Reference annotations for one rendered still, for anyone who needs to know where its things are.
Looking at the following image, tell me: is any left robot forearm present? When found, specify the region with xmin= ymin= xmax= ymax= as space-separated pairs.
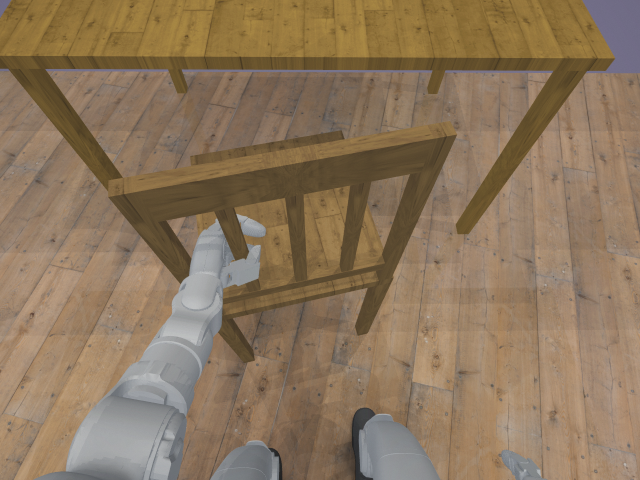
xmin=66 ymin=274 xmax=223 ymax=472

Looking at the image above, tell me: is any table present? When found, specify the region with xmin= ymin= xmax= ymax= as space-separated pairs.
xmin=0 ymin=0 xmax=615 ymax=234

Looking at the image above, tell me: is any robot right thigh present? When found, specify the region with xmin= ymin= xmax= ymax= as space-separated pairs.
xmin=359 ymin=421 xmax=440 ymax=480

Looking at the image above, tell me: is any robot left shin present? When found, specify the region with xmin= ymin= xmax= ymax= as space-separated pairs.
xmin=246 ymin=440 xmax=271 ymax=452

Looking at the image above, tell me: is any right robot hand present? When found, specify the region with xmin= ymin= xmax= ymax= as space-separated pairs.
xmin=501 ymin=450 xmax=547 ymax=480

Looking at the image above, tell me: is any left robot hand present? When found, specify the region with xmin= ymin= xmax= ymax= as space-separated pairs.
xmin=189 ymin=214 xmax=266 ymax=289

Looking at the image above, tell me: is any left robot upper arm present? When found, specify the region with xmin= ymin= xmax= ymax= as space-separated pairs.
xmin=34 ymin=395 xmax=187 ymax=480

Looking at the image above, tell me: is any chair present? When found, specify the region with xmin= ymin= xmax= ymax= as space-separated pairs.
xmin=108 ymin=121 xmax=457 ymax=363

